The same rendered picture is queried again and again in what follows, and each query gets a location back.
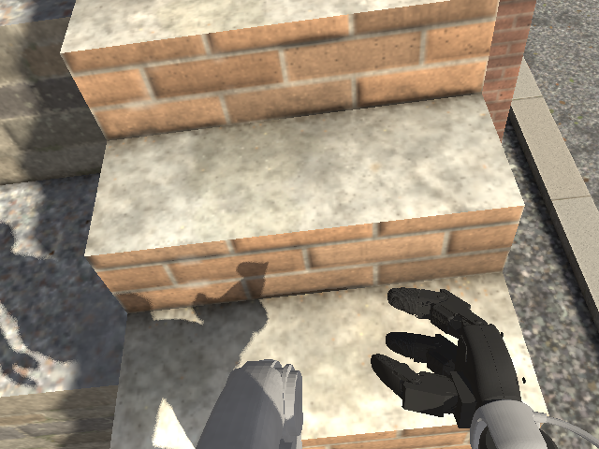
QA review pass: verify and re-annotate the right robot hand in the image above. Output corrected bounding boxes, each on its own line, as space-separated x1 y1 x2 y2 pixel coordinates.
371 287 526 428

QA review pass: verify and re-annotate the robot left thigh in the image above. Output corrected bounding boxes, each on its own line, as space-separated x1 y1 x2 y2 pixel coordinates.
196 361 303 449

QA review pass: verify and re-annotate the right robot forearm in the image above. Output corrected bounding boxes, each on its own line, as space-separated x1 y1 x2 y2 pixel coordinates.
470 399 558 449

